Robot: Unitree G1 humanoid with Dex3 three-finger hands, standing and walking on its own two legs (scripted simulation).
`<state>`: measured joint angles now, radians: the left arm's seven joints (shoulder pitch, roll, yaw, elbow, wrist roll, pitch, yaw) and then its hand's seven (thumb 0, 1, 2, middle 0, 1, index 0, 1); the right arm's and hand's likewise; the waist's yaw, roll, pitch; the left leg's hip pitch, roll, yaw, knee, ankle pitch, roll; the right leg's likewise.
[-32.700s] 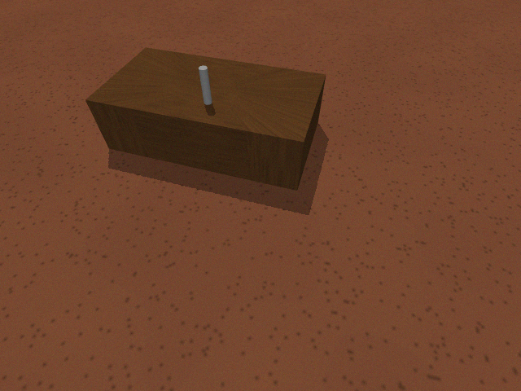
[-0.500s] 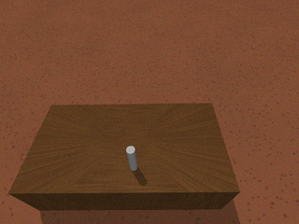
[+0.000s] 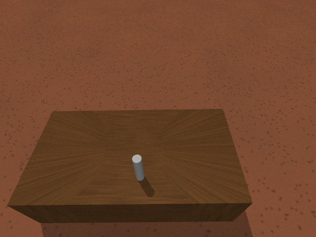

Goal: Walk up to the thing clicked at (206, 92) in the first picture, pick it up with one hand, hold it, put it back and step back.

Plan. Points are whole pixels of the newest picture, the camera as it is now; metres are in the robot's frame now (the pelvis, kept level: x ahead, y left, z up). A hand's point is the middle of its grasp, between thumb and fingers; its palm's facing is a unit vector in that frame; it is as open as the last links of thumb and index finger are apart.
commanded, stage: stand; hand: left
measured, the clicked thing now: (138, 168) +0.47 +0.11 -0.36
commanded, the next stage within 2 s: step back in 1.94 s
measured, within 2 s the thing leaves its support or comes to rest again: neither
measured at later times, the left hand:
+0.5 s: hand out of the picture +0.08 +0.25 -0.16, palm faces -0.01 -0.94 -0.35, open 7.4 cm
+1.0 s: hand out of the picture +0.06 +0.25 -0.16, palm faces -0.02 -0.94 -0.34, open 7.4 cm
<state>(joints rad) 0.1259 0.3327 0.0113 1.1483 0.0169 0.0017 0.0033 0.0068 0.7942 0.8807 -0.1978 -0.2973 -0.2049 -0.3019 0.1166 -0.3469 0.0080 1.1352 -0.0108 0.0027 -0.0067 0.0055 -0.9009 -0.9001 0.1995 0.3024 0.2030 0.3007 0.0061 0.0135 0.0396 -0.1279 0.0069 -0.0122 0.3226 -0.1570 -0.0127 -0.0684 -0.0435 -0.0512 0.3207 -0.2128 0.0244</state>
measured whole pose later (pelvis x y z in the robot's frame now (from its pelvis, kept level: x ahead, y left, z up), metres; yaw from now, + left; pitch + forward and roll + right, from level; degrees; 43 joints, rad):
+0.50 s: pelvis +0.01 +0.00 +0.00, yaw +0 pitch -2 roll +0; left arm 0.12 0.34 0.01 1.13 0.01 0.00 0.00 0.01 0.91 0.90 -0.20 -0.30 -0.21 -0.30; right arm 0.11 -0.35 0.01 1.13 -0.01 0.00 -0.01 0.01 -0.90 -0.90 0.20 0.30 0.20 0.30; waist 0.01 0.01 0.04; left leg -0.12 0.01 -0.01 0.32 -0.17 -0.01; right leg -0.05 -0.04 -0.05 0.31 -0.22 0.02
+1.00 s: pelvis +0.00 +0.00 +0.00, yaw +0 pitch -2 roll +0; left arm 0.14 0.34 0.01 1.13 0.01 -0.01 0.00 0.01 0.91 0.90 -0.20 -0.30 -0.21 -0.30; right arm 0.12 -0.35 0.00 1.14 -0.01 0.00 0.00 0.01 -0.90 -0.90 0.20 0.30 0.20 0.30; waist 0.01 0.00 0.05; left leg -0.12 0.01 -0.01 0.32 -0.16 -0.01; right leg -0.06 -0.04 -0.04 0.31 -0.21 0.02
